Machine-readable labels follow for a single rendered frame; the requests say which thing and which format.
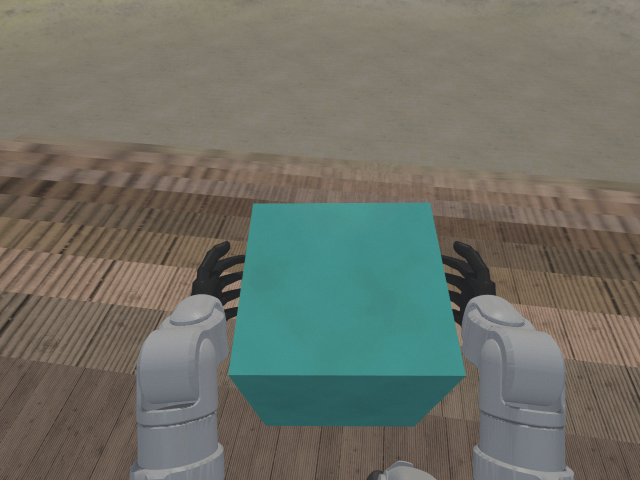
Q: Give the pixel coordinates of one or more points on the right robot hand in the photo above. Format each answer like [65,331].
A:
[476,282]

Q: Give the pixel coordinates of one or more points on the carton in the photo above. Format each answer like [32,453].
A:
[344,316]

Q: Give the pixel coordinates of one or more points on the left robot hand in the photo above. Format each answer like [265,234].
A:
[208,281]

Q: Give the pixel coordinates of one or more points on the right robot forearm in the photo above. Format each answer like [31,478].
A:
[521,394]

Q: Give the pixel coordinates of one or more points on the left robot forearm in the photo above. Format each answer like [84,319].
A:
[177,394]

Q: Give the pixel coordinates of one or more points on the right robot shin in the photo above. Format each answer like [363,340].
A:
[400,463]

